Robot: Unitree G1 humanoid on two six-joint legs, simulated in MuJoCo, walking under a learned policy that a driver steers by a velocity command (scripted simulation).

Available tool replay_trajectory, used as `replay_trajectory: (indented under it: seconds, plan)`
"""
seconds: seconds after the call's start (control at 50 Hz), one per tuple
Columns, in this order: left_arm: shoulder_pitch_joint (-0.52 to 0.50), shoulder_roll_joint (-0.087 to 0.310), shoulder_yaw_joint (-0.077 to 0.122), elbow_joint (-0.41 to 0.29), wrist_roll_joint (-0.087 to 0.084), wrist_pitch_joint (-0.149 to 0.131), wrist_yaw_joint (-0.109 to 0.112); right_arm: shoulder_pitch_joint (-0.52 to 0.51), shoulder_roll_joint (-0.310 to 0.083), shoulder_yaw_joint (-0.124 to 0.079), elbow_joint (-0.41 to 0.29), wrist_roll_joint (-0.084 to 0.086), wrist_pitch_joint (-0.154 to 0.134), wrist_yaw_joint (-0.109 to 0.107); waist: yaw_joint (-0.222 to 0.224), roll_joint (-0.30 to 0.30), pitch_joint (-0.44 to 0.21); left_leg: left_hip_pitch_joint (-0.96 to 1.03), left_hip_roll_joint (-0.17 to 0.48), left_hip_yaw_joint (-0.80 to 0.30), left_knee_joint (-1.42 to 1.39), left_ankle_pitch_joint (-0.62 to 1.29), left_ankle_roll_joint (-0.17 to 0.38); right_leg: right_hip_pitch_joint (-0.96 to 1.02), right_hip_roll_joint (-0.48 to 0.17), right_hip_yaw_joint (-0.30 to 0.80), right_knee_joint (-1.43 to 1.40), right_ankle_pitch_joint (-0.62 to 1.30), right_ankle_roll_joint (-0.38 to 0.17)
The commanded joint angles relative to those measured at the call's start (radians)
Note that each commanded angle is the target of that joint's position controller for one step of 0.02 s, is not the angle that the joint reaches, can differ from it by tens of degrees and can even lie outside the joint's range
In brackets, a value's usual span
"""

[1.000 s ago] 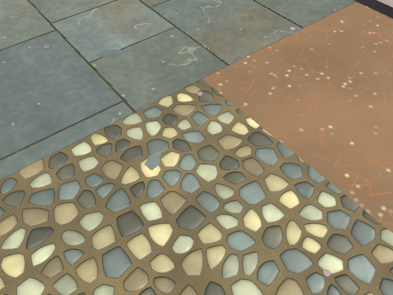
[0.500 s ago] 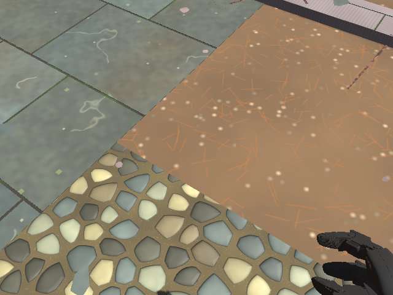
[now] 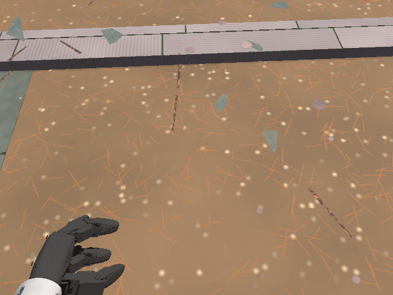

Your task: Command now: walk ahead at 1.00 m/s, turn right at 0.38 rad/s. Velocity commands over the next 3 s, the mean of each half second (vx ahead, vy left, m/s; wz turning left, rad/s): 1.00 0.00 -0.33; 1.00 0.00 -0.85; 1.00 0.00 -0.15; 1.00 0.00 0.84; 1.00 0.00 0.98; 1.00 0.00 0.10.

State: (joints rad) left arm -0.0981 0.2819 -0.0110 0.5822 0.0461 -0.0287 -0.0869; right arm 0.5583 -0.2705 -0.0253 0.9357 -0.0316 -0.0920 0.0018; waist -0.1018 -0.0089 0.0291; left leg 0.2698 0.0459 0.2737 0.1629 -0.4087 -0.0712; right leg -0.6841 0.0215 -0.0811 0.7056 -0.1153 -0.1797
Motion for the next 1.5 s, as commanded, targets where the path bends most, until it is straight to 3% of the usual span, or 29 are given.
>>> replay_trajectory:
  seconds: [0.02, 0.04, 0.06, 0.08, 0.12, 0.18, 0.28, 0.36, 0.44, 0.48, 0.5, 0.52, 0.56, 0.7, 0.82, 0.9, 0.92, 0.94, 0.96, 0.98, 1.08, 1.2, 1.28, 1.36, 1.38, 1.4, 1.42, 1.46, 1.5]
  plan:
    - [0.422, 0.147, 0.064, 0.094, 0.005, -0.015, 0.034, -0.108, -0.279, -0.051, -0.080, 0.007, 0.017, -0.024, 0.323, 0.151, -0.153, -0.265, 0.229, -0.028, 0.566, 1.437, 0.156, 0.631, 0.112, -0.025, -0.127, -0.088, -0.061]
    - [0.543, 0.215, 0.095, 0.140, 0.015, -0.011, 0.054, -0.103, -0.233, -0.042, -0.102, 0.001, 0.018, -0.022, 0.345, 0.091, -0.241, -0.497, 0.186, -0.047, 0.909, 0.985, 0.150, 0.905, 0.000, 0.139, -0.115, -0.211, -0.073]
    - [0.475, 0.315, 0.121, 0.116, 0.006, -0.002, 0.070, -0.027, -0.083, -0.015, -0.169, 0.023, 0.009, 0.006, 0.181, -0.222, -0.367, -0.916, 0.001, -0.105, 1.328, -0.062, 0.094, 1.197, -0.321, 0.683, -0.200, -0.311, -0.153]
    - [0.526, 0.306, 0.127, 0.105, -0.004, 0.002, 0.076, -0.141, -0.164, -0.024, -0.219, 0.032, -0.006, 0.003, 0.247, -0.076, -0.449, -1.041, -0.023, -0.292, 1.433, -0.018, 0.119, 1.200, -0.348, 0.867, -0.344, -0.300, -0.191]
    - [0.479, 0.210, 0.112, 0.172, -0.016, -0.022, 0.089, -0.234, -0.125, -0.011, -0.227, 0.036, -0.016, 0.002, 0.178, 0.032, -0.107, -1.071, 0.063, -0.307, 1.263, 0.094, 0.125, 0.863, -0.282, 0.593, -0.415, -0.094, -0.141]
    - [0.407, 0.095, 0.074, 0.193, -0.023, -0.056, 0.095, -0.182, -0.078, -0.002, -0.189, -0.010, 0.036, 0.023, 0.062, 0.042, -0.012, -0.893, 0.117, -0.327, 1.080, 0.086, 0.102, 0.550, -0.171, 0.404, -0.510, -0.078, -0.087]
    - [0.460, 0.109, 0.076, 0.231, -0.045, -0.093, 0.072, -0.463, -0.054, 0.015, -0.300, -0.008, 0.040, 0.046, 0.093, -0.001, 0.130, -0.937, 0.120, -0.251, 0.688, 0.360, 0.079, 0.435, -0.089, 0.230, -0.646, 0.112, -0.078]
    - [0.525, 0.159, 0.083, 0.265, -0.068, -0.109, 0.074, -0.550, -0.058, 0.019, -0.324, 0.007, 0.031, 0.057, 0.123, 0.023, 0.098, -0.721, 0.029, -0.208, 0.463, 0.632, 0.111, 0.501, -0.116, 0.230, -0.707, 0.397, -0.051]
    - [0.542, 0.260, 0.101, 0.299, -0.026, -0.079, 0.095, -0.341, -0.173, -0.024, -0.281, -0.002, 0.024, 0.010, 0.007, -0.044, -0.097, -0.446, -0.082, -0.218, 0.415, 0.308, 0.149, 0.722, -0.150, 0.257, -0.259, 0.922, 0.003]
    - [0.508, 0.145, 0.075, 0.270, -0.005, -0.079, 0.097, 0.057, -0.294, -0.068, -0.202, -0.029, 0.023, -0.033, -0.155, 0.071, -0.335, 0.030, 0.191, -0.476, 0.439, -0.058, 0.159, 0.411, -0.045, 0.202, 0.402, 0.431, 0.022]
    - [0.641, 0.029, 0.050, 0.215, -0.081, -0.085, 0.084, -0.019, -0.354, -0.084, -0.209, -0.046, 0.023, -0.018, 0.002, 0.445, -0.493, 0.201, 0.443, -1.081, 0.170, -0.304, 0.263, 0.106, 0.108, 0.189, 0.741, -0.308, 0.057]
    - [0.534, 0.126, 0.057, 0.226, -0.058, -0.075, 0.097, -0.136, -0.254, -0.079, -0.237, -0.032, 0.026, -0.003, -0.005, 0.229, -0.359, 0.086, 0.394, -1.063, 0.100, -0.375, 0.248, -0.008, 0.024, 0.203, 0.783, -0.231, 0.037]
    - [0.410, 0.118, 0.059, 0.217, -0.043, -0.056, 0.084, -0.218, -0.129, -0.052, -0.210, -0.028, 0.017, 0.001, 0.021, 0.018, -0.114, -0.188, 0.333, -0.727, 0.097, -0.088, 0.226, -0.014, -0.071, 0.173, 0.692, -0.131, 0.043]
    - [0.214, 0.006, 0.034, 0.083, -0.022, 0.020, 0.019, -0.243, -0.068, -0.034, -0.112, 0.009, -0.038, 0.018, 0.143, 0.093, 0.090, -0.473, 0.216, -0.153, -0.059, 0.325, 0.141, -0.048, -0.158, 0.107, 0.481, 0.021, 0.071]
    - [0.095, 0.042, 0.038, 0.047, -0.026, 0.005, -0.006, -0.196, -0.167, -0.053, -0.094, 0.017, -0.035, -0.006, 0.152, 0.052, 0.096, -0.291, 0.179, 0.056, -0.036, 0.988, 0.120, 0.137, -0.041, -0.091, 0.056, 0.201, -0.009]
    - [0.599, 0.170, 0.107, 0.191, -0.037, 0.003, 0.041, -0.266, -0.270, -0.085, -0.144, 0.001, 0.042, -0.023, 0.393, 0.109, -0.187, -0.278, 0.231, 0.010, 0.699, 1.383, 0.127, 0.654, 0.095, -0.068, 0.019, -0.083, -0.075]
    - [0.641, 0.213, 0.137, 0.225, -0.039, 0.012, 0.066, -0.260, -0.227, -0.079, -0.140, -0.008, 0.047, -0.013, 0.376, 0.019, -0.177, -0.479, 0.138, -0.008, 1.041, 0.805, 0.100, 0.822, 0.074, 0.045, -0.034, -0.169, -0.096]
    - [0.495, 0.314, 0.157, 0.194, -0.031, 0.027, 0.077, -0.220, -0.071, -0.043, -0.225, -0.009, 0.038, 0.008, 0.192, -0.283, -0.128, -0.920, -0.061, -0.056, 1.443, -0.081, 0.032, 0.964, -0.133, 0.515, -0.144, -0.141, -0.212]
    - [0.516, 0.353, 0.168, 0.154, -0.015, 0.034, 0.073, -0.269, -0.106, -0.033, -0.316, 0.006, 0.007, 0.003, 0.208, -0.186, -0.295, -1.096, -0.072, -0.286, 1.520, -0.073, 0.037, 1.095, -0.238, 0.880, -0.357, -0.284, -0.315]
    - [0.518, 0.314, 0.165, 0.161, -0.015, 0.029, 0.082, -0.345, -0.129, -0.028, -0.323, 0.002, -0.019, 0.001, 0.211, -0.039, -0.209, -1.140, -0.014, -0.341, 1.437, -0.008, 0.049, 1.014, -0.259, 0.906, -0.460, -0.318, -0.273]
    - [0.432, 0.171, 0.114, 0.179, -0.046, -0.041, 0.093, -0.355, -0.102, -0.007, -0.308, -0.041, 0.043, 0.002, 0.056, 0.075, 0.000, -0.893, 0.099, -0.336, 1.056, 0.018, 0.004, 0.467, -0.089, 0.565, -0.493, -0.001, -0.188]
    - [0.560, 0.126, 0.099, 0.241, -0.060, -0.086, 0.071, -0.605, -0.024, 0.030, -0.372, -0.001, 0.027, 0.036, 0.190, 0.037, 0.056, -0.750, 0.042, -0.177, 0.498, 0.593, 0.077, 0.449, -0.006, 0.308, -0.610, 0.413, -0.041]
    - [0.589, 0.169, 0.099, 0.274, -0.030, -0.093, 0.092, -0.601, -0.084, 0.008, -0.359, 0.013, 0.024, 0.026, 0.182, -0.038, 0.000, -0.771, -0.045, -0.125, 0.412, 0.516, 0.170, 0.793, -0.086, 0.216, -0.526, 0.910, 0.031]
    - [0.409, 0.231, 0.118, 0.246, 0.026, -0.056, 0.130, -0.001, -0.198, -0.057, -0.163, 0.029, 0.036, 0.002, -0.163, -0.080, -0.199, -0.291, -0.122, -0.154, 0.354, 0.360, 0.237, 0.752, -0.118, 0.088, 0.186, 1.252, 0.091]
    - [0.309, 0.159, 0.098, 0.205, 0.027, -0.068, 0.126, 0.163, -0.243, -0.079, -0.109, 0.023, 0.046, -0.007, -0.225, 0.058, -0.213, -0.061, -0.015, -0.326, 0.430, 0.256, 0.293, 0.429, 0.010, 0.062, 0.682, 0.552, 0.107]
    - [0.494, 0.023, 0.060, 0.148, -0.035, -0.095, 0.093, 0.030, -0.300, -0.084, -0.103, -0.004, 0.048, 0.004, 0.035, 0.429, -0.257, 0.192, 0.252, -1.058, 0.235, 0.197, 0.519, -0.086, 0.173, 0.158, 0.962, -0.359, 0.186]
    - [0.456, 0.075, 0.043, 0.154, -0.008, -0.107, 0.098, -0.112, -0.214, -0.086, -0.158, 0.001, 0.054, 0.016, 0.010, 0.162, -0.233, 0.110, 0.260, -1.163, 0.116, -0.057, 0.535, -0.156, 0.067, 0.239, 0.946, -0.247, 0.144]
    - [0.305, 0.103, 0.038, 0.111, 0.016, -0.117, 0.083, -0.151, -0.109, -0.063, -0.143, 0.007, 0.051, 0.017, 0.059, -0.094, -0.058, -0.215, 0.194, -0.959, 0.060, -0.058, 0.452, -0.100, -0.024, 0.222, 0.800, -0.150, 0.137]
    - [0.250, 0.057, 0.019, 0.054, 0.047, -0.088, 0.069, -0.124, -0.109, -0.053, -0.103, 0.015, 0.034, 0.004, 0.116, -0.086, 0.029, -0.434, 0.104, -0.818, 0.035, 0.078, 0.414, -0.075, -0.055, 0.192, 0.764, -0.186, 0.165]
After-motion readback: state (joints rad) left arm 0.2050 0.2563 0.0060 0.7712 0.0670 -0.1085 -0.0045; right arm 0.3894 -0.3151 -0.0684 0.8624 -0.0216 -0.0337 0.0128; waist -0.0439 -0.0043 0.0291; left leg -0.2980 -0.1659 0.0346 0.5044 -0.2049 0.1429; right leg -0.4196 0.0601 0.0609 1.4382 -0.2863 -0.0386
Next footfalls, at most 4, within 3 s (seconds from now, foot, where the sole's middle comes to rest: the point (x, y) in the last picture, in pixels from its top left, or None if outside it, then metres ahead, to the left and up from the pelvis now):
0.04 right None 0.22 -0.06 -0.75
0.46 left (161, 229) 0.69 0.09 -0.75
0.92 right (238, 146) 1.03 -0.24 -0.75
1.38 left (268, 77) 1.43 -0.46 -0.75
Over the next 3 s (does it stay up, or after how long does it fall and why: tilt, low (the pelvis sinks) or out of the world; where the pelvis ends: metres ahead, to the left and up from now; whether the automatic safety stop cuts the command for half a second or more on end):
stays up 2.62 -0.63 0.07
